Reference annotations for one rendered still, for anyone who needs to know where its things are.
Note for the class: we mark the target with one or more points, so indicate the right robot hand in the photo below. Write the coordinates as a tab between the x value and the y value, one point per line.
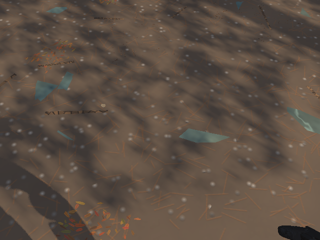
298	233

